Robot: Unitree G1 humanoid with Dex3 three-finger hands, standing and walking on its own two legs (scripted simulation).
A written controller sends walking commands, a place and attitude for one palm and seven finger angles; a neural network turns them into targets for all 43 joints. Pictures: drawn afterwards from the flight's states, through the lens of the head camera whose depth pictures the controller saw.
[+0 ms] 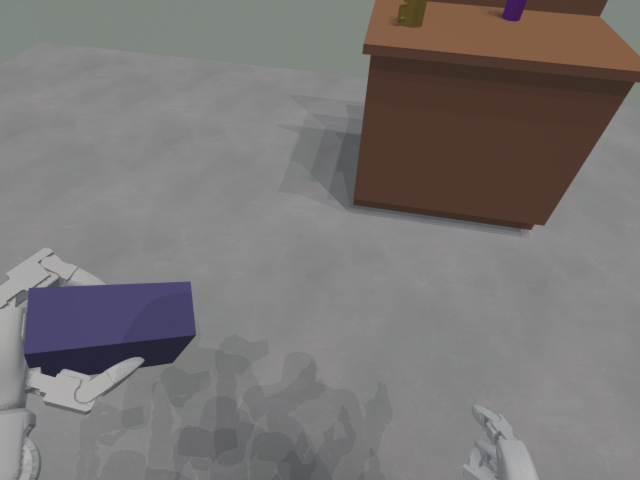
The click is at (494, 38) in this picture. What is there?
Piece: table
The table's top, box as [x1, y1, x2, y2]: [362, 0, 639, 82]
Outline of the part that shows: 363,44 362,53 639,82 639,56 599,16 523,10 521,17 518,21 508,21 501,17 504,8 427,1 422,25 417,28 410,28 401,25 399,23 400,21 396,20 398,5 400,2 403,2 403,0 375,0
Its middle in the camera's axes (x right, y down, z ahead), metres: +0.62 -0.75 +1.41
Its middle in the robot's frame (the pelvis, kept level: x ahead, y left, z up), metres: +1.58 -0.54 -0.01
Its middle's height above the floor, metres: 0.76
